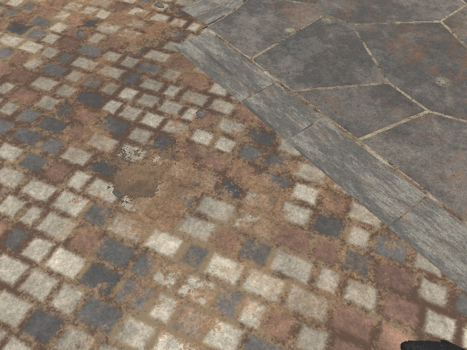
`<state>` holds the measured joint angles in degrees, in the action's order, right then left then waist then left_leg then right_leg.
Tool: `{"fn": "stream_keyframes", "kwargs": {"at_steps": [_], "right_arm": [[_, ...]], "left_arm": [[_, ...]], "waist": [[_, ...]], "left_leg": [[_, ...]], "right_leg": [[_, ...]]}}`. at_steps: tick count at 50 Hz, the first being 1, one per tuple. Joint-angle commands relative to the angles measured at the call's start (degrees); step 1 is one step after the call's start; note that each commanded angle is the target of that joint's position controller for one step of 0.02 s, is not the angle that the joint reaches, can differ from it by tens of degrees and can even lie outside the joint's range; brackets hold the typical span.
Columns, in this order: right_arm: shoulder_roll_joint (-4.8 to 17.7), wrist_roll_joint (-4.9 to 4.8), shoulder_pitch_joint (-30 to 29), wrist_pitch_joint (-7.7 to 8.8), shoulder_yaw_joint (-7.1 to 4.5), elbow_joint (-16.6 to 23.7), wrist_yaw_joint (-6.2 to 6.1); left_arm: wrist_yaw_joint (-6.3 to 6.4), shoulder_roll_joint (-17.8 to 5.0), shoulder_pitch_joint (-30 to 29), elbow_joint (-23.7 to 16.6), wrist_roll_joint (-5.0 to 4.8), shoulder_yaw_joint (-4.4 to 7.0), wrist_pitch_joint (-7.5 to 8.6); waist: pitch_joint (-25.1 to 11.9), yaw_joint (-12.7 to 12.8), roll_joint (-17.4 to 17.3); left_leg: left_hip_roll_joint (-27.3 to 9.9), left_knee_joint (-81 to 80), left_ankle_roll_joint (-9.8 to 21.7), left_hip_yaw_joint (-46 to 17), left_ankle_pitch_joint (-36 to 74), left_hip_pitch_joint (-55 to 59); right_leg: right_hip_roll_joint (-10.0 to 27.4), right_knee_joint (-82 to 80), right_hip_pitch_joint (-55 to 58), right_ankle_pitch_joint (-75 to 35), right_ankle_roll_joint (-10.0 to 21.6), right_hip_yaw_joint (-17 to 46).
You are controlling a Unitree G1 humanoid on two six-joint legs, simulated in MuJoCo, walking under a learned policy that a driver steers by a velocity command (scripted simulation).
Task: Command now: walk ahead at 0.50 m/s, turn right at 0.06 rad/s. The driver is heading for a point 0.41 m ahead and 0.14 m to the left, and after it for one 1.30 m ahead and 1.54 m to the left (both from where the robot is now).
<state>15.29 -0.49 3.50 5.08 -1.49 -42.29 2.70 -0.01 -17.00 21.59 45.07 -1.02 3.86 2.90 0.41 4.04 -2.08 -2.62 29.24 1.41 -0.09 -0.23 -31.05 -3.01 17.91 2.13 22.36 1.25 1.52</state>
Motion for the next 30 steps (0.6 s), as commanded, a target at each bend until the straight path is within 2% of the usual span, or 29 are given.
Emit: {"fn": "stream_keyframes", "kwargs": {"at_steps": [1, 2, 3, 4, 5, 6, 7, 8, 9, 11, 13, 15, 18, 20, 23, 25, 26, 27, 28, 29, 30], "right_arm": [[10.6, 0.37, 10.1, 1.11, -4.01, 0.6, -0.54], [15.1, 1.05, 19.1, 1.02, -5.07, -0.5, -0.91], [16.8, 0.70, 22.3, 0.70, -5.54, -2.2, -0.48], [11.6, -0.49, 21.8, 0.65, -4.12, -1.7, -0.48], [9.7, -0.36, 17.4, 0.53, -3.46, -1.0, -0.76], [8.9, 0.33, 13.7, 0.38, -3.08, -0.3, -0.86], [7.8, 0.88, 11.3, 0.41, -2.76, 0.0, -0.85], [6.7, 1.35, 10.1, 0.63, -2.34, 0.1, -0.87], [6.4, 1.19, 9.8, 0.83, -2.26, 0.0, -0.84], [7.3, 0.65, 10.2, 1.28, -2.48, -0.8, -1.02], [8.8, 0.61, 11.3, 1.21, -2.92, -1.7, -1.52], [9.2, 0.38, 12.3, 0.84, -3.02, -2.4, -1.95], [9.9, -0.14, 14.6, 0.34, -3.08, -3.6, -2.32], [9.8, -0.26, 17.2, -0.44, -3.02, -5.1, -2.55], [10.3, -0.45, 18.6, -1.98, -3.22, -6.2, -3.09], [11.2, -0.74, 16.0, -2.53, -3.65, -5.6, -3.57], [10.7, -0.76, 14.6, -2.58, -3.53, -4.9, -3.66], [7.9, 0.30, 14.2, -2.28, -2.63, -2.9, -3.65], [2.2, 0.76, 22.9, -1.81, -0.92, -3.0, -3.44], [6.2, -0.10, 26.2, -1.83, -1.50, -4.1, -3.14], [10.0, -1.68, 21.9, -2.40, -2.83, -3.2, -3.16]], "left_arm": [[0.60, -8.1, -1.2, -2.3, 0.32, 1.80, -0.24], [0.78, -4.7, 1.5, -3.6, 1.76, 0.40, -0.04], [0.36, 0.0, 7.9, -3.7, 0.77, -0.91, 1.08], [0.03, -5.9, 3.2, -3.3, -0.33, 0.16, 1.86], [-0.19, -8.0, -2.9, -5.1, -1.19, 0.76, 2.26], [0.01, -7.5, -6.2, -5.9, -0.59, 0.56, 2.39], [0.10, -7.0, -7.1, -6.1, 0.19, 0.72, 2.31], [0.08, -6.3, -5.7, -5.7, 0.34, 0.83, 1.92], [0.11, -5.4, -4.3, -5.2, 0.25, 0.72, 1.46], [0.29, -4.0, -4.3, -5.0, 0.48, 0.41, 0.69], [0.46, -3.2, -7.9, -6.1, 0.87, 0.10, 0.54], [0.29, -2.6, -11.1, -6.6, 0.90, -0.17, 0.83], [-0.36, -1.3, -16.8, -7.7, 0.64, -0.72, 1.51], [-0.86, -1.0, -20.7, -8.9, 0.89, -0.82, 2.09], [-1.74, -2.1, -21.9, -9.6, 1.24, -0.30, 3.01], [-1.64, -4.5, -17.1, -8.2, 1.77, 0.68, 3.35], [-1.19, -6.3, -11.7, -6.5, 2.23, 1.46, 3.51], [-0.52, -10.1, -5.4, -5.6, 3.22, 2.36, 3.56], [0.10, -12.9, -3.0, -6.0, 4.07, 2.73, 2.42], [0.14, -9.6, -2.3, -7.1, 2.90, 1.82, 1.22], [0.29, -7.9, -5.4, -7.4, 2.00, 1.55, 0.29]], "waist": [[-7.0, -8.4, 6.2], [-16.4, -10.3, -1.5], [-22.3, -7.7, -16.8], [-18.7, -10.3, -10.0], [-10.6, -10.0, -6.0], [-6.1, -8.6, -1.4], [-3.2, -6.9, -1.0], [-2.9, -5.2, -2.4], [-2.9, -4.2, -3.2], [-1.8, -3.6, -2.8], [-0.3, -4.2, -1.5], [0.3, -5.1, -1.0], [1.5, -7.3, -1.2], [2.8, -8.6, -0.8], [1.2, -8.1, -2.5], [-1.5, -4.6, -3.9], [-4.6, -1.9, -3.1], [-12.2, 0.2, 1.4], [-21.2, -2.1, 15.9], [-29.0, -1.0, 16.0], [-23.8, -0.8, 13.0]], "left_leg": [[1.4, -0.8, 4.2, 1.7, -1.4, 18.6], [-9.9, 2.1, 9.2, -11.6, 1.0, 37.5], [-19.2, -7.2, 17.0, -38.5, -15.4, 52.4], [-18.2, -11.5, 15.0, -40.7, -26.3, 51.0], [-16.8, -12.5, 12.7, -32.7, -25.5, 43.6], [-14.8, -13.6, 11.8, -27.0, -19.6, 35.7], [-13.2, -15.0, 11.9, -23.1, -13.9, 29.5], [-11.6, -16.4, 11.6, -20.2, -9.9, 25.8], [-10.7, -17.8, 11.9, -17.9, -7.8, 23.9], [-10.4, -19.8, 12.7, -14.1, -3.2, 21.6], [-10.3, -21.4, 13.0, -11.5, 0.4, 21.8], [-8.9, -21.8, 11.8, -8.1, 2.6, 22.7], [-7.2, -21.8, 10.1, -4.2, 2.9, 23.3], [-7.0, -19.2, 9.6, -4.1, 9.3, 23.9], [-7.9, -12.5, 8.1, -6.3, 16.6, 28.5], [-7.6, -6.2, 6.0, -8.3, 19.1, 29.5], [-4.9, -0.1, 4.1, -7.4, 20.3, 27.6], [-0.9, 12.0, 1.4, -5.6, 8.3, 19.5], [6.5, 33.2, -3.0, -1.8, -32.0, 0.5], [5.6, 43.0, -3.8, -8.2, -43.7, -1.7], [3.1, 46.3, -4.4, -7.0, -39.4, -6.3]], "right_leg": [[11.9, 15.1, -3.8, -44.4, 6.0, 3.9], [7.2, 33.9, -17.0, -28.6, 3.4, 1.1], [-2.1, 50.8, -37.1, 9.1, 0.0, 2.4], [0.8, 56.7, -43.9, 10.7, 0.6, 7.8], [3.8, 56.6, -47.0, 5.3, 1.1, 5.8], [6.4, 54.2, -45.6, 0.4, 1.2, 3.9], [8.3, 50.8, -43.4, -2.8, 1.0, 3.7], [9.6, 48.9, -39.9, -4.8, 0.7, 4.0], [9.9, 47.3, -38.0, -5.6, 0.3, 3.7], [10.5, 43.9, -38.2, -7.1, -0.8, 2.7], [11.0, 38.4, -41.0, -12.0, -2.0, 2.3], [10.8, 31.4, -41.4, -18.7, -2.4, 1.7], [9.0, 20.9, -38.6, -26.5, -2.4, -0.1], [7.0, 15.9, -36.1, -28.5, -2.5, -1.0], [4.5, 11.1, -33.2, -27.1, -1.3, -0.1], [3.4, 7.7, -26.6, -26.5, 0.3, 0.3], [3.5, 4.9, -17.9, -32.7, 1.7, -0.6], [11.2, 9.8, -2.7, -53.4, 4.7, 4.8], [28.6, 13.9, 17.3, -72.7, 14.8, 20.9], [30.7, 13.5, 18.3, -69.6, 18.0, 25.7], [28.0, 10.0, 13.0, -55.7, 17.1, 21.2]]}}
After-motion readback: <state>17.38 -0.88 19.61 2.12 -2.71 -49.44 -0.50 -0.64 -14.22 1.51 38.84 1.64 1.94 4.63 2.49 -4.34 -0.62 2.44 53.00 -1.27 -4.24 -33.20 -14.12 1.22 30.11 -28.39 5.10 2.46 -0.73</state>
